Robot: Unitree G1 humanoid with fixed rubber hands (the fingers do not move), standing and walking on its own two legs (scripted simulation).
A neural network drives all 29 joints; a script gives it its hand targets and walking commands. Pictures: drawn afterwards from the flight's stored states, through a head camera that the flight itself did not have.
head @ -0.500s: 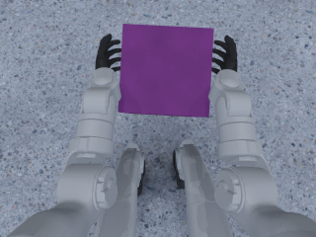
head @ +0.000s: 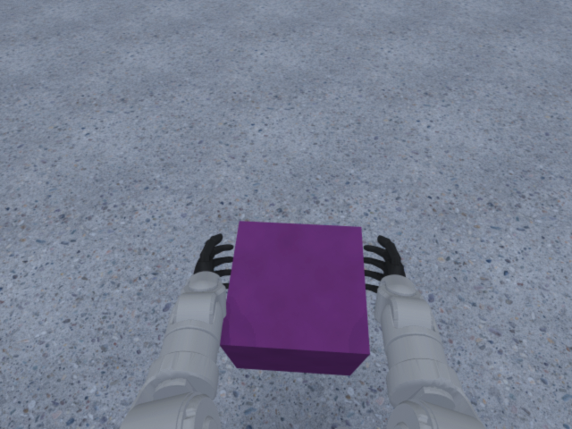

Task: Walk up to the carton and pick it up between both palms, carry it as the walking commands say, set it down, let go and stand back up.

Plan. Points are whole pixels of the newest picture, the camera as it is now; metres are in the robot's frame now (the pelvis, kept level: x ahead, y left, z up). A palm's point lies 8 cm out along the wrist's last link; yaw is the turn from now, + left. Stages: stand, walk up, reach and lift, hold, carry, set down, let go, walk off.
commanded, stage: reach and lift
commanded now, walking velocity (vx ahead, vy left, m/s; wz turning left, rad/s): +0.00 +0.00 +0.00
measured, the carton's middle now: (296, 300) +0.35 -0.01 -0.07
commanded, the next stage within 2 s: none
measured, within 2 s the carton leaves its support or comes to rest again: neither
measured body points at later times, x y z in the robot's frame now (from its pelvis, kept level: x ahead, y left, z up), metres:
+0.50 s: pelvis +0.01 +0.01 +0.03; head -0.04 +0.01 +0.48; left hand +0.34 +0.13 +0.06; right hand +0.32 -0.16 +0.06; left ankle +0.03 +0.11 -0.70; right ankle +0.06 -0.12 -0.70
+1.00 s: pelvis +0.01 +0.00 +0.03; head -0.07 +0.00 +0.48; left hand +0.32 +0.13 +0.08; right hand +0.32 -0.15 +0.08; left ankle +0.03 +0.11 -0.70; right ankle +0.06 -0.12 -0.70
